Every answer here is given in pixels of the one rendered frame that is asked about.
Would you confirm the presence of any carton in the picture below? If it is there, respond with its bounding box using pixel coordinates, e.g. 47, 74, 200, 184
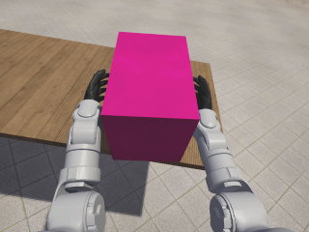
100, 32, 200, 162

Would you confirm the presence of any robot left upper arm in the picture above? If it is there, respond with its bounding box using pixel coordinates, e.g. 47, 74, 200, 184
37, 190, 106, 232

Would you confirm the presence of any left robot forearm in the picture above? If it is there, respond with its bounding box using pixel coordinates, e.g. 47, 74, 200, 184
47, 100, 101, 230

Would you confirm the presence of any right robot forearm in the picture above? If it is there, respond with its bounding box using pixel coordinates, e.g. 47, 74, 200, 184
192, 108, 268, 224

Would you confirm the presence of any right robot hand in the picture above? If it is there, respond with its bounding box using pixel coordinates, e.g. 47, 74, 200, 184
193, 74, 212, 110

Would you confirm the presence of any robot right upper arm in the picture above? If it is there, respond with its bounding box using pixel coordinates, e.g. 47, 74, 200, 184
210, 191, 294, 232

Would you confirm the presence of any left robot hand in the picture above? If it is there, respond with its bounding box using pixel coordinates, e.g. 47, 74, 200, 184
83, 69, 110, 102

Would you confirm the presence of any table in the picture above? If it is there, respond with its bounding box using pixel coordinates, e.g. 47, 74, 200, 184
0, 29, 223, 171

